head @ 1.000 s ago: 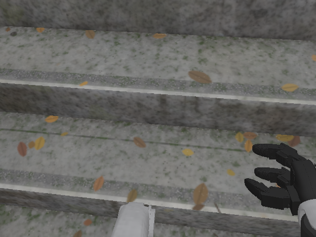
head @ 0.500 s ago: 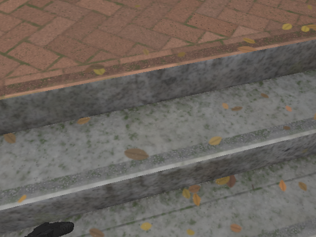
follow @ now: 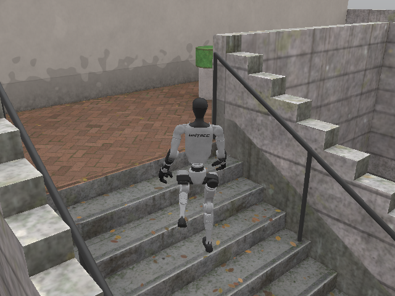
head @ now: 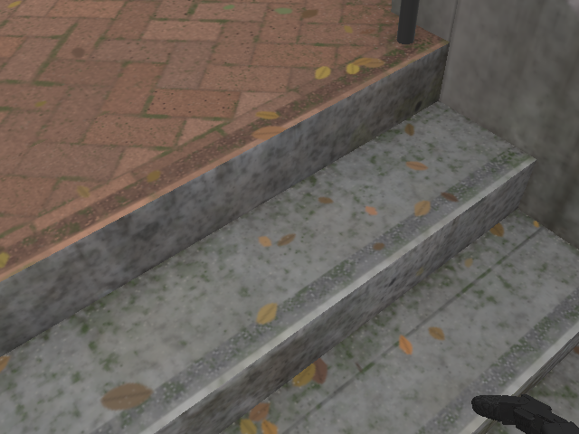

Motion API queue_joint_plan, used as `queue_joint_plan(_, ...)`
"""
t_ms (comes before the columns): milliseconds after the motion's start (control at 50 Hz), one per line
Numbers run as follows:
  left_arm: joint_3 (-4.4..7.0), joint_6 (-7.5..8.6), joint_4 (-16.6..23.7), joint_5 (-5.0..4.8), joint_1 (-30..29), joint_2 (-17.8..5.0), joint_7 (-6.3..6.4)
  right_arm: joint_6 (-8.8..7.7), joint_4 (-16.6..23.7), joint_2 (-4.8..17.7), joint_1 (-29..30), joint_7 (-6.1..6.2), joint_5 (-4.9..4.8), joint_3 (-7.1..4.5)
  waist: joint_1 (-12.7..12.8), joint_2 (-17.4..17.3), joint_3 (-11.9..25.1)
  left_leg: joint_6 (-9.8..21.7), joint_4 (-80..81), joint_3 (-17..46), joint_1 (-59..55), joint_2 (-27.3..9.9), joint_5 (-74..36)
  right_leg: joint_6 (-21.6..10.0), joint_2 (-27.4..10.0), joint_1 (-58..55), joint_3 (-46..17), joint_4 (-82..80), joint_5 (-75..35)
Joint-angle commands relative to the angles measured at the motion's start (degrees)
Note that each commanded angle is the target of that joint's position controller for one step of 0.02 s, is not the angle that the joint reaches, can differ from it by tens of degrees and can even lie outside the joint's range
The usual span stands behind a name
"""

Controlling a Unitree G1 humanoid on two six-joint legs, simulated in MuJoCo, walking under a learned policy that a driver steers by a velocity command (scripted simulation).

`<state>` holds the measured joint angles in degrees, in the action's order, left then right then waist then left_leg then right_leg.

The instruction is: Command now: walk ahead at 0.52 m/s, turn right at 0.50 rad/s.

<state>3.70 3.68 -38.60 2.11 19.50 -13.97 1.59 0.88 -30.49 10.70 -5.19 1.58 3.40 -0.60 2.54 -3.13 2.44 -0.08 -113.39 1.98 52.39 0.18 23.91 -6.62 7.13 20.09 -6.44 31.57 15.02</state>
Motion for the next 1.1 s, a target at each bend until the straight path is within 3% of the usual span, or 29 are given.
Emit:
queue_joint_plan(20, 2.83, 2.99, -1.3, -0.08, 7.3, -9.0, -0.08, -2.09, 9.7, 0.7, 13.1, 0.59, -0.33, 0.53, 2.6, 8.0, -1.4, 2.4, -12.7, 4.9, 28.5, -2.2, 6.9, -12.7, -21.1, -20.0, -28.4, -17.0, 23.1)
queue_joint_plan(100, 2.86, 2.84, -5.8, -0.61, 6.0, -9.4, -1.28, -0.72, 12.4, -2.4, 14.3, 0.67, -1.35, 2.06, -0.5, 7.6, -3.8, 4.1, -8.8, 3.4, 32.3, -3.7, 10.7, -7.0, -21.2, -15.2, -18.7, -19.9, 27.2)
queue_joint_plan(140, 2.87, 1.85, -5.7, -1.18, 2.1, -11.4, -0.32, 0.50, 13.1, -0.5, 12.1, 0.18, -1.69, 2.05, -4.0, 9.2, -2.9, 5.1, 6.1, 0.1, 19.1, -5.1, 7.7, -5.8, -22.0, -7.7, -12.9, -31.7, 22.6)
queue_joint_plan(200, 2.22, 1.92, -2.5, -2.81, -11.6, -11.3, -1.03, 1.37, 6.0, 4.1, -4.4, -1.10, -3.87, -0.07, -11.0, 11.1, -0.3, 8.3, 23.2, -6.2, -17.7, -5.8, 6.0, -1.0, -20.4, 5.5, 10.1, -37.0, -6.9)
queue_joint_plan(260, 2.70, 1.39, -2.6, -2.11, -10.0, -13.1, -1.58, 1.45, -2.0, 10.3, -25.7, -0.61, -3.45, -4.06, -18.0, 7.0, 9.6, 9.2, 41.6, -11.6, -37.7, 10.3, 20.5, -4.2, -19.7, -3.4, 14.4, 3.4, -65.9)
queue_joint_plan(280, 1.62, 1.20, -0.5, -1.54, -14.1, -9.9, -2.60, 0.96, -4.2, 12.4, -32.6, -1.40, -2.20, -4.65, -22.0, -4.1, 6.7, 11.4, 61.6, 9.3, -38.6, 7.2, 29.2, -2.8, -17.2, 7.6, 10.0, 31.7, -48.0)
queue_joint_plan(300, -0.38, 0.61, 6.4, 1.78, -17.3, 0.2, -5.04, 0.91, -4.1, 14.8, -22.6, -0.50, -5.69, -4.53, -14.4, -29.2, -1.2, 11.2, 102.9, 55.3, -31.4, 0.4, 55.7, 1.1, -2.6, 28.2, 3.7, 50.5, 1.8)
queue_joint_plan(320, -1.60, 1.22, 10.7, 5.55, -17.8, 3.9, -5.66, 0.13, 0.4, 13.7, -9.8, 1.59, -7.11, -3.72, -7.0, -25.9, -9.3, 8.9, 113.8, 72.9, -23.1, -5.6, 60.6, 2.5, -4.3, 36.9, -7.0, 63.3, -4.5)
queue_joint_plan(360, -2.82, 2.42, 10.4, 5.79, -11.3, 3.0, -5.68, -1.02, -2.6, 10.1, -4.0, 1.01, -3.89, -3.45, 1.5, -7.2, -9.8, 8.7, 102.3, 62.1, -12.6, -4.6, 48.0, 3.6, -7.3, 35.5, -1.7, 72.4, -10.7)
queue_joint_plan(400, -3.35, 1.46, 10.3, 4.62, -10.6, 3.7, -4.67, -2.81, -7.4, 7.6, -6.6, 0.58, -1.79, -3.20, 2.3, -3.5, -6.3, 10.3, 93.3, 42.3, -12.5, -1.3, 29.8, 4.4, -8.7, 35.2, 1.1, 77.0, -7.2)
queue_joint_plan(460, -5.18, 0.76, 12.1, 4.01, -18.6, 6.3, -3.71, -5.00, -14.6, 5.8, -17.9, -0.68, -2.75, -3.48, -1.6, 2.1, -7.7, 12.7, 91.0, 30.8, -21.8, 0.9, 17.7, 4.3, -10.1, 44.7, 1.6, 76.0, -1.0)
queue_joint_plan(500, -4.56, 0.61, 11.8, 2.39, -21.7, 1.7, -3.84, -5.25, -12.4, 5.8, -17.4, -0.27, -3.82, -3.69, -3.9, 8.1, -8.4, 13.4, 97.4, 25.4, -21.1, 1.7, 9.3, 5.8, -10.4, 36.4, 7.4, 57.2, -2.6)
queue_joint_plan(540, -4.46, 0.81, 12.4, 1.99, -26.3, 3.1, -4.05, -5.61, -13.1, 6.9, -20.9, 0.36, -3.11, -4.43, -6.7, 4.9, -5.4, 15.1, 100.1, 27.5, -32.0, -0.9, -2.8, 6.2, -9.8, 38.5, 9.6, 54.7, -5.5)
queue_joint_plan(600, -4.93, 0.59, 13.5, 3.27, -30.8, 7.3, -3.41, -6.99, -16.8, 8.6, -33.1, 0.23, -2.84, -5.57, -11.1, 1.8, -2.9, 19.9, 92.6, 36.8, -63.8, -6.4, -6.8, 4.1, -7.8, 73.1, 7.6, 83.7, 10.8)
queue_joint_plan(660, -7.35, 1.11, 21.6, 2.53, -46.6, 10.3, -2.72, -7.22, -21.2, 3.6, -39.1, 0.64, -2.88, -4.35, -13.9, -2.6, -8.5, 18.3, 101.5, 31.7, -61.7, -6.6, -24.6, 3.5, -8.2, 74.9, 11.4, 75.1, 22.2)
queue_joint_plan(680, -7.55, 0.67, 22.7, 1.80, -47.4, 7.9, -3.29, -6.67, -20.3, 4.1, -37.3, 1.01, -2.75, -4.11, -13.8, -3.1, -9.0, 18.6, 109.3, 27.1, -57.1, -6.7, -34.6, 4.2, -7.8, 65.4, 17.1, 64.5, 22.3)
queue_joint_plan(700, -8.07, -0.22, 23.0, 1.90, -47.2, 9.4, -3.77, -6.22, -19.9, 2.7, -34.0, 1.42, -3.98, -3.92, -11.9, -1.1, -6.9, 16.6, 114.2, 21.6, -48.5, -6.5, -46.7, 2.2, -8.1, 47.7, 17.1, 56.2, 17.3)
queue_joint_plan(720, -7.37, -0.12, 20.7, -0.72, -38.9, 7.3, -4.12, -6.70, -15.8, 2.5, -23.7, 1.09, -4.04, -3.14, -5.5, -1.9, -4.5, 14.2, 113.6, 15.1, -36.2, -3.6, -70.6, 1.1, -4.8, 22.2, 22.5, 37.7, 11.0)
queue_joint_plan(740, -5.01, -0.07, 16.9, -1.32, -27.8, 4.8, -3.61, -8.21, -14.6, 7.7, -22.9, 0.49, -4.05, -4.28, -0.8, -7.3, 7.6, 13.5, 102.5, 14.1, -33.8, -7.0, -106.8, -0.5, -1.4, -0.1, 21.7, 42.8, 6.5)
queue_joint_plan(760, -1.72, -1.61, 13.0, -2.67, -10.5, -0.8, -2.06, -9.70, -14.3, 15.6, -20.7, 0.35, -4.92, -6.78, 8.6, -11.5, 18.1, 12.8, 90.6, 15.7, -39.8, -10.9, -119.4, -1.6, -1.4, -9.9, 15.9, 39.6, 6.4)
queue_joint_plan(780, 0.73, -2.72, 10.1, -2.56, -0.6, -6.2, -0.77, -11.26, -13.9, 19.0, -15.2, -0.38, -4.93, -8.22, 14.6, -7.7, 23.5, 10.9, 75.1, 13.3, -45.1, -11.4, -123.7, -2.8, -1.6, -14.3, 13.0, 30.6, 11.0)
queue_joint_plan(800, 2.59, -2.23, 6.0, -0.89, 2.1, -10.2, -0.73, -12.02, -12.9, 15.4, -16.4, -1.49, -6.70, -7.88, 13.2, 4.6, 26.1, 9.4, 55.8, 12.6, -34.3, -4.3, -107.6, -6.3, -4.8, -23.9, -2.9, 19.7, 23.1)
queue_joint_plan(820, 3.92, -2.23, 2.1, -0.44, 7.6, -13.1, -0.66, -12.33, -10.3, 9.7, -11.0, -3.03, -6.47, -6.76, 15.4, 21.9, 22.9, 5.3, 27.3, 11.8, -20.6, 10.1, -52.3, -14.9, -15.9, -25.5, -32.9, 0.1, 30.9)
queue_joint_plan(840, 3.58, -2.78, 1.2, -2.27, -2.6, -9.5, -0.73, -12.95, -7.8, 7.1, -13.0, -3.31, -1.15, -5.80, 6.2, 24.8, 21.3, 4.9, 11.4, 10.1, -16.6, 12.9, -23.5, -17.1, -17.8, -20.2, -50.9, -11.7, 22.4)
queue_joint_plan(880, 0.20, -1.18, -4.1, -3.03, -2.6, 2.7, -0.77, -12.27, -2.4, -0.2, -5.9, -4.25, 1.58, -2.08, 1.3, 0.9, 7.7, 5.4, -2.2, 7.3, -3.1, 6.7, -19.3, -16.6, -14.9, -10.5, -40.9, -9.6, 22.0)
queue_joint_plan(920, -0.76, 0.75, -11.6, -0.53, 4.8, 6.5, -0.41, -10.00, 5.4, -9.1, 5.6, -3.41, 2.83, 2.36, -0.6, 0.2, 0.1, 7.6, -21.8, 7.2, 11.7, 4.3, -9.8, -14.1, -11.7, -4.9, -32.3, -11.3, 14.1)
queue_joint_plan(980, -1.39, 3.33, -13.7, -0.72, 5.5, 5.3, -1.49, -7.05, 7.2, -9.5, 7.3, -1.64, 0.67, 4.32, -5.1, -2.7, -7.9, 7.1, -21.8, 4.6, 22.3, -1.7, -4.1, -9.0, -12.6, 2.6, -20.2, -13.8, 7.5)
queue_joint_plan(1040, -1.69, 4.47, -16.4, -0.84, 11.6, 2.5, -2.05, -6.19, 15.4, -12.8, 25.2, -0.09, 0.79, 6.61, -3.0, -0.5, -13.0, 7.8, -21.4, 0.6, 28.7, -4.0, 7.2, -7.6, -11.0, 9.8, -18.6, -20.4, 6.5)
queue_joint_plan(1100, -0.81, 3.35, -11.9, -2.46, 8.6, 0.2, -0.41, -6.30, 15.5, -9.2, 25.1, -1.84, -0.70, 6.22, -4.0, -5.0, -5.9, 5.7, 20.4, -9.8, -15.9, -6.2, -5.6, -9.1, -9.4, 26.2, -12.3, -35.7, -13.1)
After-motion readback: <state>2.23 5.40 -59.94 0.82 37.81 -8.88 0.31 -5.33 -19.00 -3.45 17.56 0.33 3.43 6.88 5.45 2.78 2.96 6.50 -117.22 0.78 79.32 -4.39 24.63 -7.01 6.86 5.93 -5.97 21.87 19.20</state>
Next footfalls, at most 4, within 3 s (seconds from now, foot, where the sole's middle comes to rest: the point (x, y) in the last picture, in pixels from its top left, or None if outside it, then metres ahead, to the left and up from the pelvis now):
0.28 left None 0.22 0.22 -0.60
0.78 right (221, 296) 0.65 0.22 -0.43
1.20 left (84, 149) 0.89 0.51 -0.26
1.62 right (181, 36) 1.33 0.38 -0.26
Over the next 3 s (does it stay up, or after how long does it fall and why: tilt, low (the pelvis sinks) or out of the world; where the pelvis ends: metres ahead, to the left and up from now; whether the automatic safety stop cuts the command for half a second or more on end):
stays up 2.35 1.01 0.51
